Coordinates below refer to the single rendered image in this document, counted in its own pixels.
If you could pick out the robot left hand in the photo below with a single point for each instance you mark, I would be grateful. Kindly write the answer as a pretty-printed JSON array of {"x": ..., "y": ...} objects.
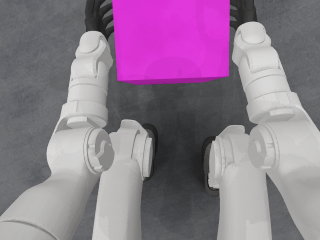
[{"x": 94, "y": 20}]

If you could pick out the robot right hand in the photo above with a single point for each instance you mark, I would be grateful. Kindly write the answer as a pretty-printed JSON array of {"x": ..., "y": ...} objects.
[{"x": 246, "y": 12}]

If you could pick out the carton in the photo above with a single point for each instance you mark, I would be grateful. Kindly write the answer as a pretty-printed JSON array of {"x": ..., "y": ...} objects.
[{"x": 171, "y": 41}]

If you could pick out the left robot thigh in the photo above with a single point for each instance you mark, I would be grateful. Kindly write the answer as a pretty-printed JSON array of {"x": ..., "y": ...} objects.
[{"x": 118, "y": 207}]

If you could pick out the left robot upper arm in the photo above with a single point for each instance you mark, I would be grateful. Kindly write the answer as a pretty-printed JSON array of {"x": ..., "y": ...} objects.
[{"x": 53, "y": 209}]

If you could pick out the right robot upper arm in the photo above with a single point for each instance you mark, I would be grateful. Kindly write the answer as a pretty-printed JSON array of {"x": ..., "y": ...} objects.
[{"x": 289, "y": 152}]

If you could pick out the right robot foot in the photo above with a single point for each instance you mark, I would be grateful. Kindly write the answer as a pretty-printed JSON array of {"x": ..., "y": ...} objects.
[{"x": 205, "y": 156}]

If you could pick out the robot right forearm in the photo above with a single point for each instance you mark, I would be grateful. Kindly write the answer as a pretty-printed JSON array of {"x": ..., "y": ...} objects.
[{"x": 263, "y": 78}]

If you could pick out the robot left forearm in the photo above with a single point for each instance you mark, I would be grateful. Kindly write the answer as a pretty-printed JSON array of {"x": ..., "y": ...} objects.
[{"x": 88, "y": 85}]

